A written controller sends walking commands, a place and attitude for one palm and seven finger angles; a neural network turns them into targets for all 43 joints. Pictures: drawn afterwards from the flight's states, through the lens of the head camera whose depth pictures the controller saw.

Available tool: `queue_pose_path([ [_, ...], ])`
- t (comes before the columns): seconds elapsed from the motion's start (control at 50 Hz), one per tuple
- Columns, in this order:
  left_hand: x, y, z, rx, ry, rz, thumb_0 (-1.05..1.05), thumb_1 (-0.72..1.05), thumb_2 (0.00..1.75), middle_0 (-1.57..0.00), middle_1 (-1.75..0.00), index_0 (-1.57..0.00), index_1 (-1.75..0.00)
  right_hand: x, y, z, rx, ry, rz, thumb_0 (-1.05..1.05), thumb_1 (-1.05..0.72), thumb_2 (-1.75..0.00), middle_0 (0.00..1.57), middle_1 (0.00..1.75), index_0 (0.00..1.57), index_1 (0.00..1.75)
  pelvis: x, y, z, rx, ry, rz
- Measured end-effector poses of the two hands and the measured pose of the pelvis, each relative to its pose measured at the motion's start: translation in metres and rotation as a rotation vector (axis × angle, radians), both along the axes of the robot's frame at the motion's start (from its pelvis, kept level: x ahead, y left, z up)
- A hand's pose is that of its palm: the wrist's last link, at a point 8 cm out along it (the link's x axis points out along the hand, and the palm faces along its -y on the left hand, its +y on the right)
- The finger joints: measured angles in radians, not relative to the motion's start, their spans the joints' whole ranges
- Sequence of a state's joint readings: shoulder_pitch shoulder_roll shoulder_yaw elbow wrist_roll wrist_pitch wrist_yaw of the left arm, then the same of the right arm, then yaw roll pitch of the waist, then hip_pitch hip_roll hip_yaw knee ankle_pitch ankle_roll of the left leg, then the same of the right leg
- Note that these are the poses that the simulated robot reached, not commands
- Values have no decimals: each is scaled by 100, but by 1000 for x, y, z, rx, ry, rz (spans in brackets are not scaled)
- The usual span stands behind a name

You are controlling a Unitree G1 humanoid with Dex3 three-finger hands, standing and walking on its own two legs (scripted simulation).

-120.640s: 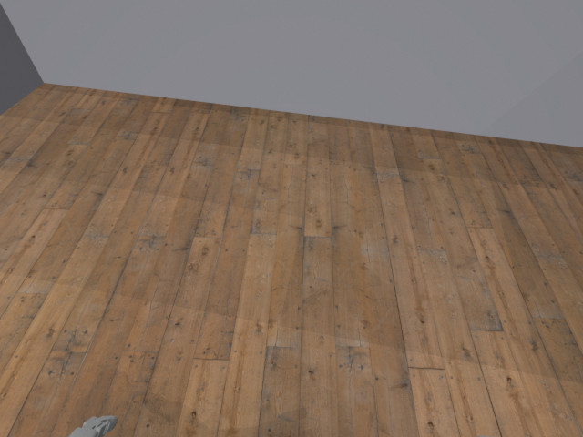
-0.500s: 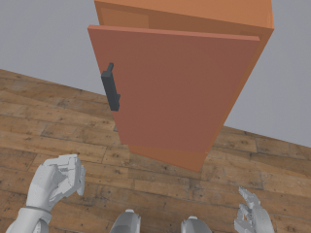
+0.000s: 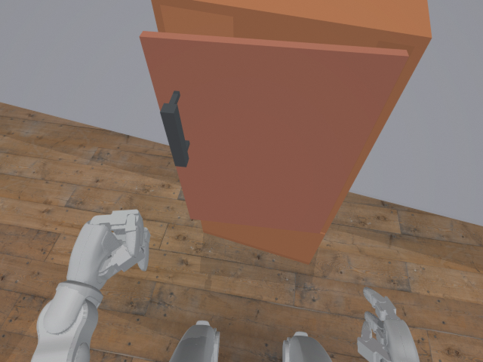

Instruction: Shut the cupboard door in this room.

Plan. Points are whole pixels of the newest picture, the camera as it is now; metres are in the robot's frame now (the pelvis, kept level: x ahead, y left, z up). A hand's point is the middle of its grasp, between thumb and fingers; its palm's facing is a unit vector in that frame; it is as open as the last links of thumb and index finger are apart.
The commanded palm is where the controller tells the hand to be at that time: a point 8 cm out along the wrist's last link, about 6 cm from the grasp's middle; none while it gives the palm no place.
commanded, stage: bring the fist close to the handle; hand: left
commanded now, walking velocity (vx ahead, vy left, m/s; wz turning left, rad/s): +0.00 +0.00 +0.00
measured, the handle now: (178, 130) +0.52 +0.16 +0.06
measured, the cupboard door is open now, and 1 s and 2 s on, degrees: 11 11 2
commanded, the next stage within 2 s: push the door shut along its arc in 1.12 s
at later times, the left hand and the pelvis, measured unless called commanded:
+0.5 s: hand (168, 195) +0.36 +0.15 +0.07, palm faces -0.10 -0.99 -0.04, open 3.1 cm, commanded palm +0.35 +0.20 +0.07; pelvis +0.01 +0.00 +0.01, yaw -1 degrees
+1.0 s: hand (182, 174) +0.40 +0.13 +0.07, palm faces -0.08 -1.00 -0.04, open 3.1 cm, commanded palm +0.38 +0.19 +0.07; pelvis +0.01 +0.00 +0.01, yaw -2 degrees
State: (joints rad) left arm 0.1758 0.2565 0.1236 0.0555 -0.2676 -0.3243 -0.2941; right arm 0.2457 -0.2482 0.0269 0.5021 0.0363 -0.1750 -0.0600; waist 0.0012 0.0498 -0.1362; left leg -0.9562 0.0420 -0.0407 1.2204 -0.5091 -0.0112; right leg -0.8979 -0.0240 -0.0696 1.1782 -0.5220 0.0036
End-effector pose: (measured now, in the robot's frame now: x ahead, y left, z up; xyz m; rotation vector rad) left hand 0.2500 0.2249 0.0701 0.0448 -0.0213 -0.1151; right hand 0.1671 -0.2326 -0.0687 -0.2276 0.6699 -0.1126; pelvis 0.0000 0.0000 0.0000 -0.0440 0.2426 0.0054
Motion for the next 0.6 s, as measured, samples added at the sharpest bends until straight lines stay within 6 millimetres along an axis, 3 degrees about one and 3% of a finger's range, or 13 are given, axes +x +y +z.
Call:
queue_pose_path([
  [0.26,47,-14,1,1,8,11,2,90,90,-131,-150,-130,-150,-26,-7,-2,1,106,-43,2,-90,-90,20,30,20,30,5,3,10,13,7,-11],
  [0.6,109,-25,4,-10,-3,24,2,90,90,-130,-150,-130,-150,-39,-17,-12,5,212,-82,1,-90,-90,20,30,20,30,8,0,13,25,28,-23],
])
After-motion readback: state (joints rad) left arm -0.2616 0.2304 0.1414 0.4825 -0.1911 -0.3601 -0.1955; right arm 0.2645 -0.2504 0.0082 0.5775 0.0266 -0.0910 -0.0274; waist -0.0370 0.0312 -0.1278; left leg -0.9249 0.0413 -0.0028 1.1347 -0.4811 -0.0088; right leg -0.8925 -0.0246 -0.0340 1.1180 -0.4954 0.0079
